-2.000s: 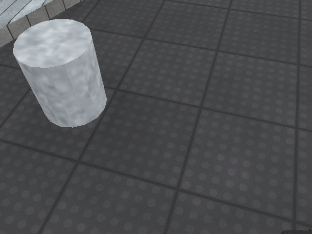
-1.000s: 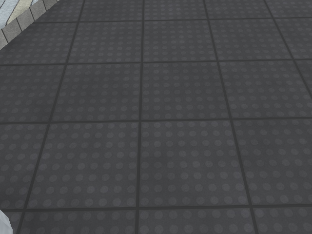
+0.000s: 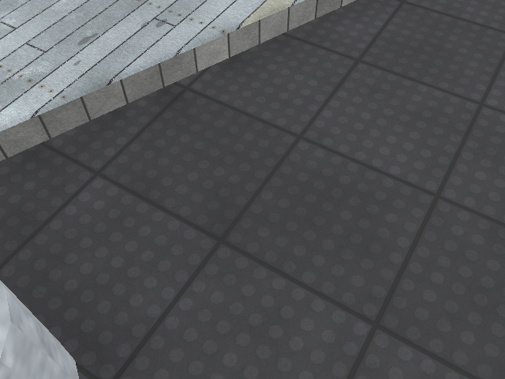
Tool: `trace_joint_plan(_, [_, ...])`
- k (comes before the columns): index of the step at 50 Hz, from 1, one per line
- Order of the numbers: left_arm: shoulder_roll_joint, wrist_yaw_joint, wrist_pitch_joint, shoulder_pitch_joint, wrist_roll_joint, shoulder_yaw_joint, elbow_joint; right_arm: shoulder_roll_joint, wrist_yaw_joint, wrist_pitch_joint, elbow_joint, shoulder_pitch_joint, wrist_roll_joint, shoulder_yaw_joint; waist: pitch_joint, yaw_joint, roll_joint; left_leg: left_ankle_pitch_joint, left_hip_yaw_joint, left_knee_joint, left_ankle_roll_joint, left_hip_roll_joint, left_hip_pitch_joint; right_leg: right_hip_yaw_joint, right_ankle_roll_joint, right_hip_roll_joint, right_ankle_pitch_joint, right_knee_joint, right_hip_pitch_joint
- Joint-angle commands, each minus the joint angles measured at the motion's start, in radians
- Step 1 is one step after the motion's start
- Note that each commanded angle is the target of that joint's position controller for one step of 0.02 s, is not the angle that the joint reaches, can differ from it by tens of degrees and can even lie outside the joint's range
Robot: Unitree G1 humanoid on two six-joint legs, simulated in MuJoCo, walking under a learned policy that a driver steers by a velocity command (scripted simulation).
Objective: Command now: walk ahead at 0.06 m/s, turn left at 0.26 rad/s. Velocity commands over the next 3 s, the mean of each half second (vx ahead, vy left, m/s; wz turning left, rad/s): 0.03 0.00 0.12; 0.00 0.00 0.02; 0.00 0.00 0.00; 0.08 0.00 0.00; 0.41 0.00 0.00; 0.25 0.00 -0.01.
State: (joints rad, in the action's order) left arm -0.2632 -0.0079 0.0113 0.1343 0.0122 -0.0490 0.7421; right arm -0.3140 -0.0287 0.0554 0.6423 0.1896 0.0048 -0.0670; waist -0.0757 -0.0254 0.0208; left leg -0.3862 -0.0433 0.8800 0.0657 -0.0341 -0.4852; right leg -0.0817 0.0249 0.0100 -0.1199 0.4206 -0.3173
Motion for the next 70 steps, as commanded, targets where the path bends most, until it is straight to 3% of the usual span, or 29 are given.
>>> trace_joint_plan(1, [-0.170,0.004,0.004,-0.053,-0.013,-0.039,-0.057,-0.062,0.011,-0.008,-0.051,0.051,-0.002,-0.010,0.190,0.019,-0.154,0.049,0.024,-0.132,-0.021,0.003,0.160,0.198,0.223,0.256,0.161,-0.127,0.097])
trace_joint_plan(3, [-0.164,0.008,-0.002,-0.062,-0.025,-0.031,-0.041,-0.055,0.018,-0.011,-0.036,0.071,-0.007,-0.010,0.173,0.047,-0.142,0.146,0.054,-0.318,-0.050,0.025,0.262,0.185,0.189,0.234,0.072,-0.086,0.068])
trace_joint_plan(4, [-0.141,0.010,-0.002,-0.045,-0.029,-0.021,-0.026,-0.060,0.020,-0.014,-0.029,0.082,-0.012,-0.011,0.164,0.058,-0.131,0.206,0.052,-0.423,-0.074,0.031,0.338,0.172,0.146,0.210,0.017,-0.056,0.030])
trace_joint_plan(5, [-0.105,0.014,0.003,0.000,-0.022,-0.007,-0.006,-0.091,0.016,-0.016,-0.041,0.078,-0.022,-0.014,0.166,0.049,-0.076,0.307,-0.041,-0.496,-0.110,-0.037,0.421,0.143,0.068,0.170,-0.071,-0.006,-0.027])
trace_joint_plan(6, [-0.055,0.025,0.011,0.047,0.017,0.010,-0.016,-0.170,0.005,-0.013,-0.064,0.059,-0.031,-0.022,0.195,-0.016,0.152,0.505,-0.261,-0.513,-0.186,-0.235,0.479,0.030,-0.021,0.057,-0.280,0.179,-0.109])
trace_joint_plan(7, [-0.066,0.015,0.009,0.012,0.011,0.007,-0.024,-0.129,0.012,-0.020,-0.062,-0.001,-0.041,-0.009,0.160,0.004,0.231,0.362,-0.307,-0.564,-0.298,-0.285,0.282,0.057,-0.053,0.027,-0.361,0.191,-0.064])
trace_joint_plan(8, [-0.112,0.009,0.002,-0.011,0.004,-0.004,-0.017,-0.087,0.019,-0.035,-0.074,-0.061,-0.043,0.002,0.116,0.003,0.178,0.259,-0.261,-0.578,-0.281,-0.223,0.232,0.073,-0.063,0.036,-0.310,0.209,-0.018])
trace_joint_plan(9, [-0.104,0.008,-0.001,-0.008,0.006,-0.005,-0.005,-0.062,0.022,-0.047,-0.063,-0.089,-0.040,0.010,0.112,-0.010,0.167,0.224,-0.208,-0.563,-0.236,-0.175,0.229,0.069,-0.064,0.029,-0.228,0.160,0.004])
trace_joint_plan(11, [-0.103,0.005,-0.010,0.009,0.021,-0.002,0.016,-0.064,0.027,-0.061,-0.046,-0.085,-0.025,0.012,0.108,-0.012,0.141,0.233,-0.151,-0.523,-0.175,-0.119,0.235,0.085,-0.075,0.039,-0.050,0.056,0.077])
trace_joint_plan(13, [-0.121,0.010,-0.007,0.021,0.013,0.001,0.023,-0.046,0.029,-0.063,-0.028,-0.039,-0.027,0.019,0.115,0.003,0.096,0.176,-0.132,-0.507,-0.137,-0.077,0.229,0.102,-0.066,0.060,0.025,0.018,0.132])
trace_joint_plan(14, [-0.149,0.012,-0.006,0.025,0.002,-0.008,0.043,-0.044,0.029,-0.058,-0.027,-0.023,-0.028,0.021,0.084,0.019,0.028,0.131,-0.108,-0.509,-0.124,-0.057,0.228,0.098,-0.046,0.054,-0.037,0.021,0.092])
trace_joint_plan(16, [-0.114,0.015,-0.001,0.009,0.003,0.001,0.055,-0.056,0.027,-0.057,-0.018,-0.027,-0.029,0.018,0.061,0.015,-0.004,0.149,-0.092,-0.480,-0.117,-0.042,0.241,0.101,-0.036,0.052,-0.043,0.004,0.076])
trace_joint_plan(20, [-0.110,0.005,0.007,0.022,0.001,0.003,0.092,-0.044,0.019,-0.057,-0.009,-0.027,-0.024,0.018,0.098,0.012,-0.026,0.274,-0.069,-0.451,-0.120,-0.029,0.271,0.105,-0.042,0.057,0.018,0.007,0.108])
trace_joint_plan(33, [-0.111,-0.024,-0.010,0.022,-0.005,0.003,0.197,-0.036,0.015,-0.067,0.087,0.006,-0.020,0.010,0.090,0.000,-0.010,0.333,-0.039,-0.465,-0.106,-0.011,0.268,0.105,-0.033,0.053,0.026,0.009,0.155])
trace_joint_plan(47, [-0.097,-0.036,-0.018,0.026,-0.008,0.002,0.297,-0.035,0.001,-0.072,0.218,0.043,-0.013,0.016,0.063,0.002,-0.014,0.299,-0.017,-0.494,-0.096,0.001,0.276,0.098,-0.029,0.040,0.009,-0.017,0.153])
trace_joint_plan(70, [-0.063,-0.047,-0.022,0.099,-0.009,0.010,0.363,-0.012,-0.001,-0.073,0.370,0.081,-0.007,0.037,0.040,0.008,-0.018,0.260,0.002,-0.517,-0.095,0.012,0.264,0.090,-0.027,0.027,0.000,-0.027,0.143])
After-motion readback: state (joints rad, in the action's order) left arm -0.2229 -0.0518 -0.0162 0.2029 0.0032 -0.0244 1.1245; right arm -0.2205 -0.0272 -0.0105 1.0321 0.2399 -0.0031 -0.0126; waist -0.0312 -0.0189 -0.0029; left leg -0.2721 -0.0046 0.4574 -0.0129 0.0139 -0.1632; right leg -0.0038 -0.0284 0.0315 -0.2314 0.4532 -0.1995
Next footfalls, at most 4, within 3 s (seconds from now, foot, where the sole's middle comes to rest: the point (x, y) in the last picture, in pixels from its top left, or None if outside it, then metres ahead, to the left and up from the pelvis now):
0.10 left None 0.07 0.14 -0.78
2.50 left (227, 352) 0.50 0.12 -0.78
2.94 right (310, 297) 0.66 -0.10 -0.78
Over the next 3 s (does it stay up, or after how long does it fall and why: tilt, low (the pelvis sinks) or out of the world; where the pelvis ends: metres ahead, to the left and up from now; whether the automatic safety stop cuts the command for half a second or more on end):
stays up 0.53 0.01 -0.01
